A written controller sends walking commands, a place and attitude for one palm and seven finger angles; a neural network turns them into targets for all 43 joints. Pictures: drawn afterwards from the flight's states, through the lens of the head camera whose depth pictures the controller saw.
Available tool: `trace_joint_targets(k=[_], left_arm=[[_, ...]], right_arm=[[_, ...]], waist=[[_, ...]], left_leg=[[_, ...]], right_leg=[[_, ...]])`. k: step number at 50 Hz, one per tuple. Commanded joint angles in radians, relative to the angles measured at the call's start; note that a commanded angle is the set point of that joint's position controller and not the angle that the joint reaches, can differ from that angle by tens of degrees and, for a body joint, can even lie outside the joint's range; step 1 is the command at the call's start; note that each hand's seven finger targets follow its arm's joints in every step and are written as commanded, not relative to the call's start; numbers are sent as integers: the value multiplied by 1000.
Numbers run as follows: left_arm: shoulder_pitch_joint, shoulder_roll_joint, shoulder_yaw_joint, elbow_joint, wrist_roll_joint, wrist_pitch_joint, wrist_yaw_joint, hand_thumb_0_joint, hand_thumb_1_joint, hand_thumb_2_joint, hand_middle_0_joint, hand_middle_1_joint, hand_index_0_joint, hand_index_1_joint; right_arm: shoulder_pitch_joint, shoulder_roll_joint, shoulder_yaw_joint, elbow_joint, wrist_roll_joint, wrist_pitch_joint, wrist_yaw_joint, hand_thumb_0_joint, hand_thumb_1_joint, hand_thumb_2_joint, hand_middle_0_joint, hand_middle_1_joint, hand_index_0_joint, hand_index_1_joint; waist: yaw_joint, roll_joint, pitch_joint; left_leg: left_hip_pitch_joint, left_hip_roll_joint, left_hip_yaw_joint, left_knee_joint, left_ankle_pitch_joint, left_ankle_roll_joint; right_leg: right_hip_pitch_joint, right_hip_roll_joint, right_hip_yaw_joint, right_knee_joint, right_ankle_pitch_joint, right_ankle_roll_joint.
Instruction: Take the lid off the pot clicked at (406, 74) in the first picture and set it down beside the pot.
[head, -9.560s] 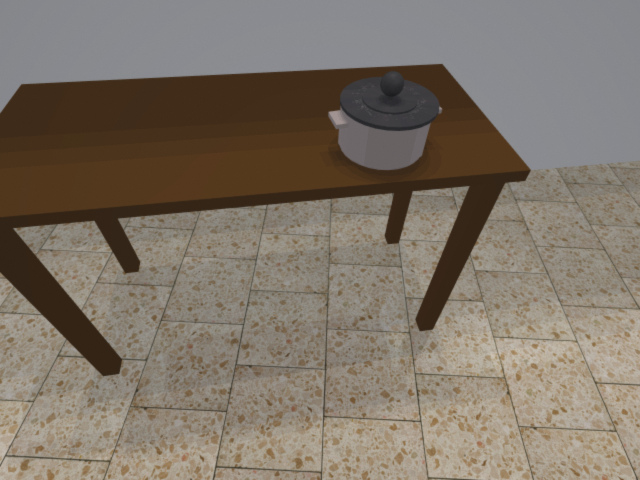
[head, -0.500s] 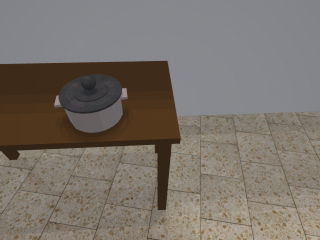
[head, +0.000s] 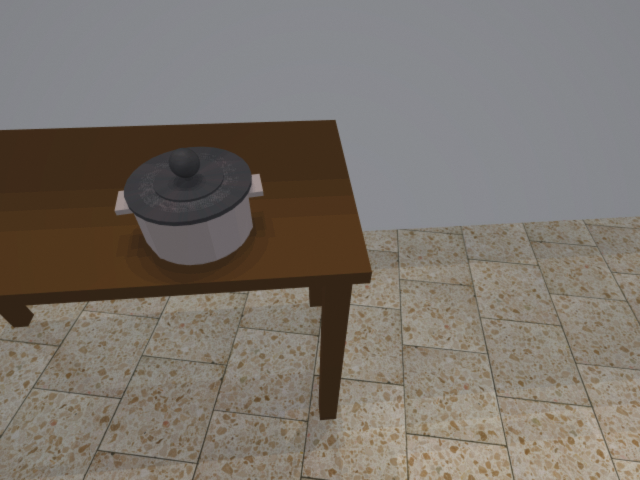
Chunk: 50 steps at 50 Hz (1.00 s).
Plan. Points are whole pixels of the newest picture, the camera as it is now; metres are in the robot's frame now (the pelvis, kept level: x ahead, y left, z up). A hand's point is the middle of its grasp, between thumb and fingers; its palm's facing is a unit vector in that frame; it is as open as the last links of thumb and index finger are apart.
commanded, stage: look again from close up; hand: left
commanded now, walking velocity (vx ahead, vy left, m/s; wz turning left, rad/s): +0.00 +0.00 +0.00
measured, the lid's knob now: (184, 162) +0.55 +0.25 +0.12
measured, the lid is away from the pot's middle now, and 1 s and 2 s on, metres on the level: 0.00 0.00 0.00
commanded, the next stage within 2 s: shuffle to correct the standing spot in 0.82 s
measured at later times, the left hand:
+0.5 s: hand out of the picture +0.00 +0.20 -0.17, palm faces +0.03 -0.99 -0.16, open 7.4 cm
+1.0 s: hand out of the picture -0.01 +0.19 -0.18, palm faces +0.03 -0.99 -0.13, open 7.4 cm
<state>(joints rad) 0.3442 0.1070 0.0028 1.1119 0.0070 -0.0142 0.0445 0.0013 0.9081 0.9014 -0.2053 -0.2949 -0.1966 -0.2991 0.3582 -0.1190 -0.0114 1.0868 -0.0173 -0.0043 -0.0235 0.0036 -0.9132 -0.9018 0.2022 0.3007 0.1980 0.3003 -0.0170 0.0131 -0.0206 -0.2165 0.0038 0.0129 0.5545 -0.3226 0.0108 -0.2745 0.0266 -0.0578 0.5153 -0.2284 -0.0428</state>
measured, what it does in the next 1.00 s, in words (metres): stands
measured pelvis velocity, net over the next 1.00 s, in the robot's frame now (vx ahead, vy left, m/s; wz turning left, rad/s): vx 0.01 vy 0.04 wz -0.02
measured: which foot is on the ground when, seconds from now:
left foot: down 0.00-1.00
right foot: down 0.00-1.00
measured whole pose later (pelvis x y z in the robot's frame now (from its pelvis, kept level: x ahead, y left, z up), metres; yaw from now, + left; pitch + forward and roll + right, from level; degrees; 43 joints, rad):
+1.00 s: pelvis +0.01 +0.04 +0.01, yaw -1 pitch -2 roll +0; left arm 0.34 0.13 -0.01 1.10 0.01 -0.01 0.03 0.00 0.91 0.90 -0.20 -0.29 -0.19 -0.30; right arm 0.29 -0.13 0.01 1.15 0.00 -0.02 -0.02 0.01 -0.92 -0.90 0.20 0.30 0.20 0.30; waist 0.01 -0.03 0.02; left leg -0.14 -0.05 0.05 0.45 -0.28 0.07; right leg -0.22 -0.03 -0.01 0.46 -0.20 0.02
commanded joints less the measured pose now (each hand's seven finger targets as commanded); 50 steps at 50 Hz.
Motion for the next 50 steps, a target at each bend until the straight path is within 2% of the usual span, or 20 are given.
trace_joint_targets(k=[1, 2, 4, 6, 8, 10, 14, 16, 18, 22, 31, 33, 35, 41, 45, 46, 50], left_arm=[[27, 105, 21, -66, 5, -16, 12, 0, 900, 900, -200, -300, -200, -300], [30, 108, 22, -72, 6, -12, 11, 0, 900, 900, -200, -300, -200, -300], [42, 102, 16, -72, 5, -13, 10, 0, 900, 900, -200, -300, -200, -300], [48, 103, 15, -71, 4, -16, 9, 0, 900, 900, -200, -300, -200, -300], [40, 108, 16, -77, 3, -12, 8, 0, 900, 900, -200, -300, -200, -300], [33, 113, 15, -81, 2, -10, 8, 0, 900, 900, -200, -300, -200, -300], [24, 116, 14, -89, 4, -4, 4, 0, 900, 900, -200, -300, -200, -300], [23, 117, 14, -87, 4, -5, 3, 0, 900, 900, -200, -300, -200, -300], [26, 118, 14, -88, 5, -4, 1, 0, 900, 900, -200, -300, -200, -300], [29, 121, 13, -78, 4, -5, 0, 0, 900, 900, -200, -300, -200, -300], [47, 109, 6, -53, 4, -8, 3, 0, 900, 900, -200, -300, -200, -300], [53, 107, 6, -51, 4, -6, 3, 0, 900, 900, -200, -300, -200, -300], [56, 104, 4, -46, 4, -7, 3, 0, 900, 900, -200, -300, -200, -300], [67, 98, 4, -39, 4, -9, 3, 0, 900, 900, -200, -300, -200, -300], [69, 97, 2, -38, 3, -9, 3, 0, 900, 900, -200, -300, -200, -300], [70, 96, 3, -37, 3, -9, 3, 0, 900, 900, -200, -300, -200, -300], [65, 102, 14, -52, 14, -1, -8, 0, 900, 900, -200, -300, -200, -300]], right_arm=[[73, -71, -5, -34, 1, -18, -4, 0, -900, -900, 200, 300, 200, 300], [66, -72, -6, -38, 0, -22, -5, 0, -900, -900, 200, 300, 200, 300], [41, -91, -4, -47, 3, -27, -7, 0, -900, -900, 200, 300, 200, 300], [32, -99, -2, -42, 7, -33, -9, 0, -900, -900, 200, 300, 200, 300], [27, -106, -3, -42, 7, -37, -11, 0, -900, -900, 200, 300, 200, 300], [20, -117, -1, -40, 9, -38, -11, 0, -900, -900, 200, 300, 200, 300], [-4, -133, -4, -42, 7, -35, -9, 0, -900, -900, 200, 300, 200, 300], [-9, -138, -4, -39, 8, -36, -9, 0, -900, -900, 200, 300, 200, 300], [-17, -139, -5, -35, 8, -36, -9, 0, -900, -900, 200, 300, 200, 300], [-17, -135, -2, -25, 11, -37, -10, 0, -900, -900, 200, 300, 200, 300], [-24, -128, 3, 8, 14, -35, -10, 0, -900, -900, 200, 300, 200, 300], [-29, -127, 3, 10, 14, -35, -11, 0, -900, -900, 200, 300, 200, 300], [-25, -122, 6, 17, 15, -35, -12, 0, -900, -900, 200, 300, 200, 300], [-25, -116, 7, 28, 16, -34, -11, 0, -900, -900, 200, 300, 200, 300], [-26, -114, 9, 35, 17, -34, -11, 0, -900, -900, 200, 300, 200, 300], [-23, -109, 8, 37, 16, -34, -11, 0, -900, -900, 200, 300, 200, 300], [-8, -138, -2, 39, 7, -17, -5, 0, -900, -900, 200, 300, 200, 300]], waist=[[-4, -14, 147], [4, 40, 145], [15, 46, 149], [17, -4, 126], [18, 22, 113], [18, 2, 111], [18, 5, 124], [17, -1, 112], [20, 26, 100], [17, 4, 86], [15, -18, 90], [17, 7, 100], [16, -15, 102], [18, -28, 114], [19, -18, 111], [19, -28, 113], [19, 21, 162]], left_leg=[[-124, 72, -96, -142, 24, 24], [-132, 86, -111, -176, 6, 25], [-157, 99, -135, -199, 23, 30], [-131, 94, -124, -188, 106, 30], [-106, 99, -125, -196, 154, 29], [-97, 100, -126, -203, 172, 28], [-97, 106, -142, -246, 68, 29], [-81, 104, -142, -249, 83, 30], [-65, 107, -143, -259, 77, 32], [-39, 104, -131, -258, 106, 30], [-12, 92, -111, -239, 143, 30], [-7, 94, -111, -244, 141, 30], [-11, 92, -110, -242, 141, 30], [-12, 88, -103, -243, 115, 31], [-10, 86, -98, -239, 118, 31], [-10, 86, -99, -241, 112, 31], [-91, 105, -161, -299, -240, 58]], right_leg=[[-50, -125, 155, -112, -101, -24], [-39, -116, 135, -89, -70, -20], [7, -105, 119, -63, 26, -12], [45, -112, 121, -62, 101, -9], [53, -113, 110, -50, 121, -4], [63, -118, 104, -53, 125, 1], [56, -114, 95, -61, 91, 8], [67, -118, 93, -65, 110, 10], [65, -117, 88, -66, 107, 13], [76, -121, 88, -73, 127, 15], [76, -129, 101, -90, 154, 18], [66, -125, 101, -91, 145, 19], [69, -127, 104, -94, 150, 18], [64, -128, 112, -106, 145, 18], [65, -127, 114, -109, 147, 17], [63, -128, 116, -111, 143, 16], [25, -97, 65, -69, -122, 14]])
